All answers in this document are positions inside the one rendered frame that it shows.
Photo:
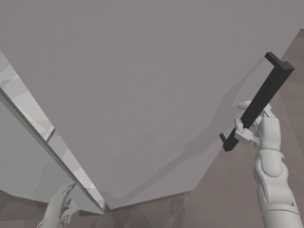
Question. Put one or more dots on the right robot hand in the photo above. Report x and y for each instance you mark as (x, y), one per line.
(267, 127)

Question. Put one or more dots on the fridge door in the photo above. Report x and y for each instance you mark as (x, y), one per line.
(139, 90)

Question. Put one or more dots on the handle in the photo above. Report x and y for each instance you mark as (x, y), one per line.
(277, 77)

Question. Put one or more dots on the left robot forearm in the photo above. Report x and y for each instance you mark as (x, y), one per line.
(51, 222)

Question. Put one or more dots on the right robot forearm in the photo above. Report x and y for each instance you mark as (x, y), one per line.
(275, 198)

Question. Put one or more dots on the left robot hand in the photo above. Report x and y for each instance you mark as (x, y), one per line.
(59, 202)

